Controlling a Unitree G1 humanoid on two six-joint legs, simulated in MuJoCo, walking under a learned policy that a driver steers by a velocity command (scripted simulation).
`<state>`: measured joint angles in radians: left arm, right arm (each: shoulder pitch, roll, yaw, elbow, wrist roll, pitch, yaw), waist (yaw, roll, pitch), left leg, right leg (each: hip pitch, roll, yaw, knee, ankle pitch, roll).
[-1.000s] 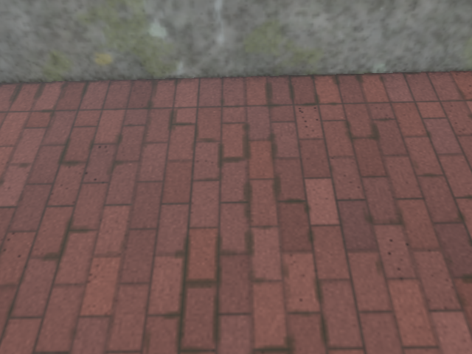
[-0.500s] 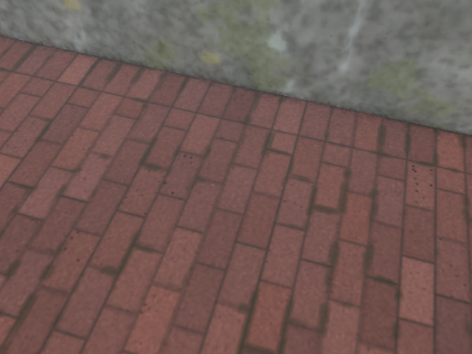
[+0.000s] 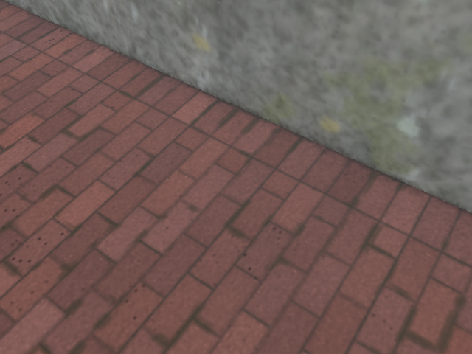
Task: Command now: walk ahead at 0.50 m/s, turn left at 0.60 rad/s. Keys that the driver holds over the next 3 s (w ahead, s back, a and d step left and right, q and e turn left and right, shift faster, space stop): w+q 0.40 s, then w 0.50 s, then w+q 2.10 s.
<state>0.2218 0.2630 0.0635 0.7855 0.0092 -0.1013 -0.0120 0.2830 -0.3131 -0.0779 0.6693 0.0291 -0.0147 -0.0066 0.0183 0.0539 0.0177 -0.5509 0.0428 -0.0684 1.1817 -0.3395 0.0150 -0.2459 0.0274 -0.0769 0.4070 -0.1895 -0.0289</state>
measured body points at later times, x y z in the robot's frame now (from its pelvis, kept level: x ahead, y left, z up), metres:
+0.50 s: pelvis +0.26 +0.09 +0.00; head +0.30 +0.11 +0.44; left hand +0.32 +0.40 -0.11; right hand +0.47 -0.14 -0.10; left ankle +0.29 +0.17 -0.74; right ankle +0.28 -0.08 -0.65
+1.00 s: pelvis +0.57 +0.12 +0.00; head +0.60 +0.12 +0.44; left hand +0.59 +0.42 -0.11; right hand +0.74 -0.11 -0.13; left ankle +0.44 +0.22 -0.65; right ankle +0.64 +0.05 -0.74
